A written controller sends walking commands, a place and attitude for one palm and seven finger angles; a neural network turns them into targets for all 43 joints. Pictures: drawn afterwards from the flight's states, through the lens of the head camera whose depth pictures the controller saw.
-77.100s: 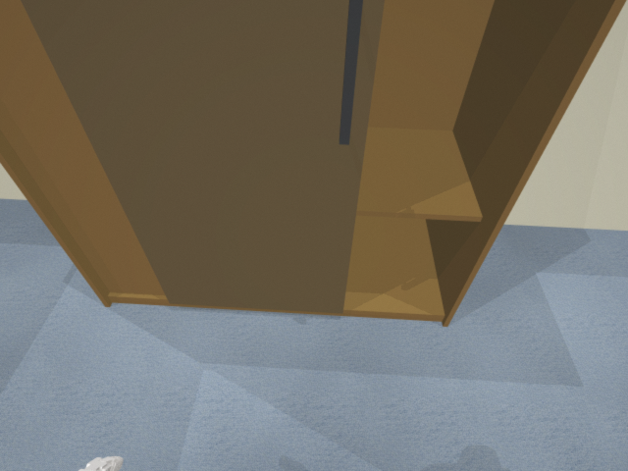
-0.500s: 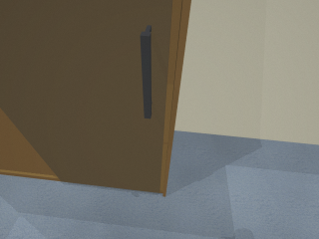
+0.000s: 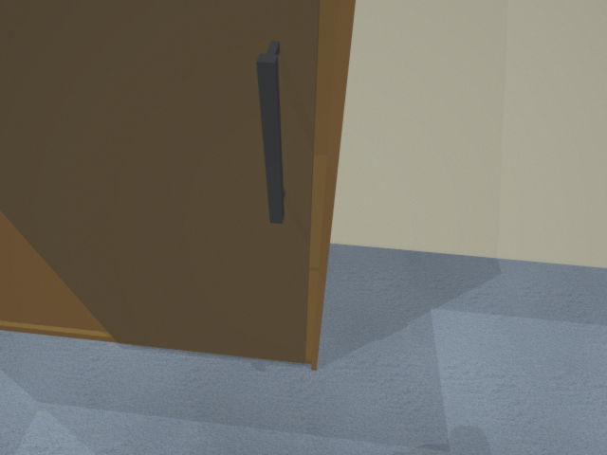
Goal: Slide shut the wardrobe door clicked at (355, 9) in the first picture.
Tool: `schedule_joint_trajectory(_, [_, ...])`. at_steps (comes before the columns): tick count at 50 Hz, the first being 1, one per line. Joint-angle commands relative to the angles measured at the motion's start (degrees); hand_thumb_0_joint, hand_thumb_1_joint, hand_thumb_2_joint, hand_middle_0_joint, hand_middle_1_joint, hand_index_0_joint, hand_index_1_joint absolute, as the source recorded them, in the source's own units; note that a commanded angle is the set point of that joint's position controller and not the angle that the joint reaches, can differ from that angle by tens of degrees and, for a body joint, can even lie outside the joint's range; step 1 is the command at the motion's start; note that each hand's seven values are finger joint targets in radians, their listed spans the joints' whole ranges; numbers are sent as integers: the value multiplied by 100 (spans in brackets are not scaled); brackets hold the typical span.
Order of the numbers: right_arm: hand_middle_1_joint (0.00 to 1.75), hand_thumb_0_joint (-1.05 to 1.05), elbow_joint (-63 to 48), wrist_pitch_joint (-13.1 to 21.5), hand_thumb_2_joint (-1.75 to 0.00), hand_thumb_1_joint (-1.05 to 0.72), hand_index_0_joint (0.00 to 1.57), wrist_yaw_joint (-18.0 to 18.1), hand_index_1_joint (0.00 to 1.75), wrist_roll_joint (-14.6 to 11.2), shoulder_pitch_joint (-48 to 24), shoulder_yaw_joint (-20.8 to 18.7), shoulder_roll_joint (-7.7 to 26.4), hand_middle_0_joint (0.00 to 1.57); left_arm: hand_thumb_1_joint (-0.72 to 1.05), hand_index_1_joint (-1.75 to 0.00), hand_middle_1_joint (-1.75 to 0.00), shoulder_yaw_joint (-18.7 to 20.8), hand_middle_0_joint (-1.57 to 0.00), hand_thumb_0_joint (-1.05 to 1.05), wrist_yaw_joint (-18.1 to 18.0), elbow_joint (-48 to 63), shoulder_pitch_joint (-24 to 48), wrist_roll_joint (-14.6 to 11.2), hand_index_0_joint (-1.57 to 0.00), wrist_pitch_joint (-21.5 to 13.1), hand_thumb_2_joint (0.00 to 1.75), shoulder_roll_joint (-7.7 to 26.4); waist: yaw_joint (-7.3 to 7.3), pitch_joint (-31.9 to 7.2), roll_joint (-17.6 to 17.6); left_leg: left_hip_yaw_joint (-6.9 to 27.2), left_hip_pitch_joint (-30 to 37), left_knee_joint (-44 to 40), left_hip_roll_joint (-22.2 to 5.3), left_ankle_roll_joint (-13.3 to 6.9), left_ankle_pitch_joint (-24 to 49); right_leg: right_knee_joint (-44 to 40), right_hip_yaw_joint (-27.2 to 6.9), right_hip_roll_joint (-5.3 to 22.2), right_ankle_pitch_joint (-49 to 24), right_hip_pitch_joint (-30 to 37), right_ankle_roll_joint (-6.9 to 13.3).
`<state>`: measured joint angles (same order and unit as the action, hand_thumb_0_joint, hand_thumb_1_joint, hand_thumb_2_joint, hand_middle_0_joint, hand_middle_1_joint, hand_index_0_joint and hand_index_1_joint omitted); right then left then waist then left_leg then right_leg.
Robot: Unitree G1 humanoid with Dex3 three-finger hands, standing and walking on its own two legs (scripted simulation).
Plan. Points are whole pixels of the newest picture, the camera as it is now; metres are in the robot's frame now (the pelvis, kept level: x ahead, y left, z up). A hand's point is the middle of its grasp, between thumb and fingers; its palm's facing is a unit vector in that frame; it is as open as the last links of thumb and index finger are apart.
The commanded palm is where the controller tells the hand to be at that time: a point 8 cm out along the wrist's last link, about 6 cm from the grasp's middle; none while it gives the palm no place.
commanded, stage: raise the hand with hooked fingers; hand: left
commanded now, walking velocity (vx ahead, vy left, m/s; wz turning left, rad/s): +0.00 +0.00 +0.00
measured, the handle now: (275, 144) +0.48 +0.08 +0.17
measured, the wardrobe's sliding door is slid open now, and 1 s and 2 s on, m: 0.02 0.02 0.02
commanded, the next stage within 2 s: none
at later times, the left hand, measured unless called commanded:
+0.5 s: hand (151, 432) +0.14 +0.19 +0.01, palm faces +0.12 -0.99 -0.07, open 9.4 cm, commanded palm +0.14 +0.24 +0.02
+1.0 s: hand (95, 342) +0.21 +0.25 +0.09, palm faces +0.02 -1.00 -0.08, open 12.4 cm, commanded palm +0.18 +0.30 +0.11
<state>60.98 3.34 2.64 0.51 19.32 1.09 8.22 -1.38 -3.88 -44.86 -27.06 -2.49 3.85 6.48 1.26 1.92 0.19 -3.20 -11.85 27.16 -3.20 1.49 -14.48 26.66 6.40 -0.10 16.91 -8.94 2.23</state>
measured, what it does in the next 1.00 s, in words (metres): stands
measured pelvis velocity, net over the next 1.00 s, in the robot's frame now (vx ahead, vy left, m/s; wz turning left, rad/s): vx -0.02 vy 0.03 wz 0.00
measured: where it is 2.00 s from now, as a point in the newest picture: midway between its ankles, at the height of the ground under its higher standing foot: outside the picture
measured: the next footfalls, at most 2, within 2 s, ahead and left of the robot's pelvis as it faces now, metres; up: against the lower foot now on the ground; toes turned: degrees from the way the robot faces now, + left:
none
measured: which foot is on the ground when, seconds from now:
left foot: down 0.00-1.00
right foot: down 0.00-1.00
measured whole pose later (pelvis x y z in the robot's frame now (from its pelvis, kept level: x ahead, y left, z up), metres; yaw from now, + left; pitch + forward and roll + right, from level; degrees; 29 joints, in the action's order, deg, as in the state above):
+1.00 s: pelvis -0.02 +0.03 -0.02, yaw +0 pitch +2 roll -1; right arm 35.9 17.1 4.5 -2.7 15.9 1.0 16.1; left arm 17.9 19.2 4.0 -16.5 -19.1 -7.7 18.8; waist 0.4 -2.2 1.4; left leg -3.2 -22.3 38.8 -2.4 -0.7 -18.5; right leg 36.7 6.0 1.5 20.2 -18.4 0.4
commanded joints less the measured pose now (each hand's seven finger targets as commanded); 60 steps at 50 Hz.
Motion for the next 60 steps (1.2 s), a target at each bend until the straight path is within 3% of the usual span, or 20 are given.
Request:
schedule_joint_trajectory(1, [30, 0, -1739, 1465, -90, -90, 20, 243, 30, -426, -577, -253, 941, 20, 81, -36, -36, -430, -21, 0, -406, 4790, 539, -661, -21, -626, 86, -139, -346, -745, 538, 257, -38, -133, 160, -314, 734, 134, -7, 144, -602, -698, -80])
schedule_joint_trajectory(2, [30, 0, -2075, 1647, -90, -90, 20, 293, 30, -460, -692, -320, 1042, 20, 78, -37, -37, -630, -21, 0, -295, 5445, 675, -747, -21, -821, 85, -209, -371, -362, 150, 324, -131, -14, 167, -383, 368, 43, -53, 118, -337, -997, -142])
schedule_joint_trajectory(4, [30, 0, -2357, 1905, -90, -90, 20, 349, 30, -316, -680, -333, 1271, 20, 74, -40, -40, -766, -21, 0, -136, 5712, 381, -738, -21, -1265, 83, -150, -535, -459, -693, 359, -371, 398, 297, -438, 53, 76, -128, 86, 257, -1591, -209])
schedule_joint_trajectory(5, [30, 0, -2591, 1976, -90, -90, 20, 311, 30, -269, -697, -363, 1286, 20, 71, -42, -42, -778, -21, 0, -13, 5520, 328, -661, -21, -1465, 82, -197, -540, -352, -777, 368, -562, 623, 400, -416, -4, 189, -165, 96, 479, -1854, -220])
schedule_joint_trajectory(6, [30, 0, -2626, 1975, -90, -90, 20, 259, 30, -161, -651, -441, 1278, 20, 69, -43, -43, -489, -22, 0, 128, 5163, 273, -624, -22, -1727, 81, -97, -504, -362, -1307, 385, -878, 859, 411, -357, 3, 334, -160, 79, 614, -2147, -225])
schedule_joint_trajectory(8, [30, 0, -2869, 1910, -90, -90, 20, 107, 30, -79, -964, -576, 1219, 20, 64, -47, -47, 5, -22, 0, 693, 4371, -968, -782, -22, -2397, 79, -52, -28, -313, -1812, 348, -1712, 1238, 391, -218, -79, 788, -243, 93, 611, -2288, -215])
schedule_joint_trajectory(9, [30, 0, -2966, 1835, -90, -90, 20, 4, 30, -78, -1080, -618, 1208, 20, 62, -48, -48, 245, -22, 0, 1061, 4170, -1293, -882, -22, -2791, 78, 22, 109, -348, -1771, 324, -2073, 1451, 408, -154, -22, 1072, -327, 121, 295, -2220, -192])
schedule_joint_trajectory(10, [30, 0, -3050, 1716, -90, -90, 20, -130, 30, -113, -1115, -671, 1221, 20, 60, -50, -50, 701, -22, 0, 1443, 3905, -1549, -903, -22, -3108, 77, 395, 293, -459, -1176, 267, -2196, 1646, 455, -84, 153, 1341, -471, 189, -214, -2059, -112])
schedule_joint_trajectory(11, [30, 0, -3276, 1618, -90, -90, 20, -225, 30, -99, -1251, -691, 1253, 20, 57, -51, -51, 926, -22, 0, 1826, 4294, -1327, -964, -22, -3486, 76, 651, 256, -696, -710, 193, -2227, 1853, 486, -70, 318, 1601, -509, 239, -733, -1934, -78])
schedule_joint_trajectory(12, [30, 0, -3528, 1496, -90, -90, 20, -230, 30, -124, -1382, -736, 1245, 20, 55, -53, -53, 1380, -22, 0, 1902, 4472, -1368, -942, -22, -3531, 75, 1062, 378, -1089, -608, 51, -2302, 1950, 512, -125, 383, 1716, -594, 275, -898, -1707, -74])
schedule_joint_trajectory(14, [30, 0, -3999, 1201, -90, -90, 20, -200, 30, -183, -1574, -665, 1175, 20, 50, -55, -55, 1213, -23, 0, 1891, 5199, -1233, -978, -23, -3176, 73, 941, 432, -1430, 21, -131, -2079, 1916, 541, -206, 502, 1774, -623, 257, -1151, -1483, -87])
schedule_joint_trajectory(15, [30, 0, -4054, 1044, -90, -90, 20, -164, 30, -197, -1484, -660, 1144, 20, 48, -57, -57, 1287, -23, 0, 1781, 5435, -1024, -1033, -23, -2962, 72, 1011, 390, -1475, 9, -102, -2045, 1908, 535, -210, 437, 1731, -660, 232, -1038, -1450, -114])
schedule_joint_trajectory(17, [30, 0, -4239, 861, -90, -90, 20, -60, 30, -237, -1389, -592, 1078, 20, 43, -60, -60, 1209, -23, 0, 1555, 6079, -423, -1082, -23, -2777, 70, 946, 147, -1401, 68, -38, -1913, 1911, 466, -256, 288, 1586, -705, 176, -861, -1652, -166])
schedule_joint_trajectory(21, [30, 0, -4120, 843, -90, -90, 20, 89, 30, -186, -942, -491, 1054, 20, 34, -66, -66, 1195, -24, 0, 1406, 6947, 813, -1065, -24, -3143, 66, 1141, -312, -1301, 99, 240, -1759, 2083, 310, -329, 250, 1456, -754, 73, -646, -2092, -220])
schedule_joint_trajectory(24, [30, 0, -3895, 1041, -90, -90, 20, 151, 30, -208, -875, -368, 1133, 20, 27, -70, -70, 1074, -25, 0, 1848, 6739, 1087, -1206, -25, -3297, 63, 1207, -471, -1355, 411, 338, -1565, 2094, 270, -341, 259, 1347, -701, 47, -552, -2170, -200])
schedule_joint_trajectory(25, [30, 0, -3830, 1092, -90, -90, 20, 171, 30, -230, -917, -319, 1185, 20, 25, -72, -72, 1030, -25, 0, 2026, 6516, 1243, -1271, -25, -3187, 62, 1269, -541, -1177, 246, 384, -1621, 2076, 255, -354, 127, 1228, -741, 38, -332, -2205, -220])
schedule_joint_trajectory(30, [30, 0, -3627, 1341, -90, -90, 20, 247, 30, -325, -1126, -253, 1286, 20, 13, -80, -80, 1624, -25, 0, 2488, 5564, 1005, -1559, -25, -2244, 57, 1646, -241, -1283, 81, 444, -1502, 1647, 274, -339, 76, 777, -771, 110, -42, -1646, -246])
schedule_joint_trajectory(35, [30, 0, -3633, 1447, -90, -90, 20, 240, 30, -303, -1269, -213, 1244, 20, 1, -87, -87, 2347, -26, 0, 2287, 5733, 1034, -1755, -26, -1790, 52, 2033, 92, -1395, -144, 441, -1269, 1186, 279, -315, 371, 652, -605, 116, -268, -1109, -255])
schedule_joint_trajectory(44, [30, 0, -3532, 1737, -90, -90, 20, 174, 30, -347, -1046, -215, 1364, 20, -20, -100, -100, 2321, -28, 0, 2233, 6082, 1468, -1752, -28, -1714, 43, 2056, 6, -1183, 358, 356, -607, 659, 268, -311, 484, 472, -257, 5, -579, -1083, -203])
schedule_joint_trajectory(60, [30, 0, -3391, 1633, -90, -90, 20, 341, 30, -391, -1253, 7, 1436, 20, -50, -120, -120, 2919, -30, 0, 2654, 5640, 3421, -1795, -30, -570, 30, 2899, 122, -1009, 597, 552, 364, -123, 249, -286, 923, -120, -119, -123, -1094, -380, -89])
